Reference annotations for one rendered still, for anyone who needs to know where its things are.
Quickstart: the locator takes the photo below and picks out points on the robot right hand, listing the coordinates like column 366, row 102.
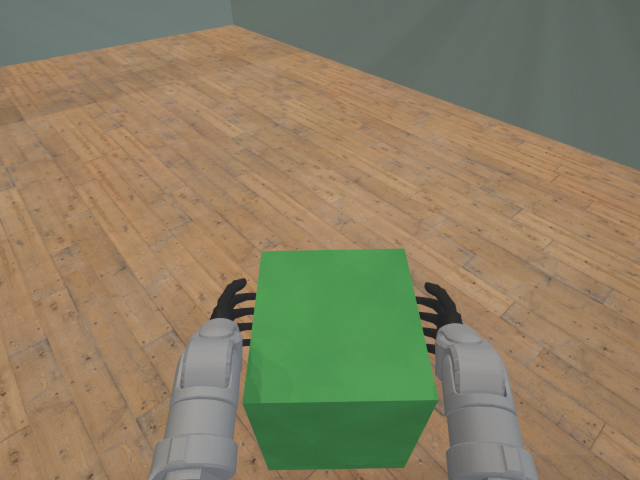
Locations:
column 444, row 306

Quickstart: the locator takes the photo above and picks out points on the robot right forearm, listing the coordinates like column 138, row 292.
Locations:
column 484, row 435

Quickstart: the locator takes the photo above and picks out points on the robot left hand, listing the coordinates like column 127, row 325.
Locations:
column 228, row 300

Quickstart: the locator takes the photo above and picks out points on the robot left forearm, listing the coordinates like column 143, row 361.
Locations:
column 199, row 441

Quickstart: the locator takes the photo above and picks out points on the carton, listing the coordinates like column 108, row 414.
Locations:
column 338, row 373

